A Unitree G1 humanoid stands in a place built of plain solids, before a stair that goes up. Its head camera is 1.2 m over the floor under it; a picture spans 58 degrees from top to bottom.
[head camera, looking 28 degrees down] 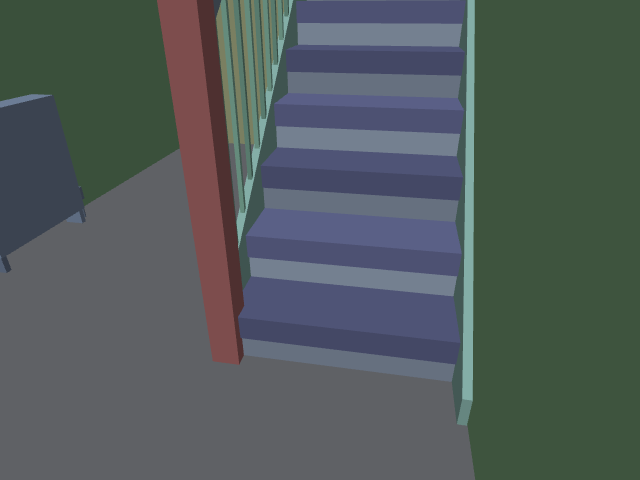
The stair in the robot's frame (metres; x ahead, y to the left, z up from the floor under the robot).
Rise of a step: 0.21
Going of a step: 0.25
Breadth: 0.83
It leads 10 degrees to the right of straight ahead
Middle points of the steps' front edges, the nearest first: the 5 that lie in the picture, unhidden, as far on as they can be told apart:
1.21 -0.09 0.20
1.45 -0.11 0.41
1.70 -0.16 0.62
1.94 -0.20 0.82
2.19 -0.24 1.03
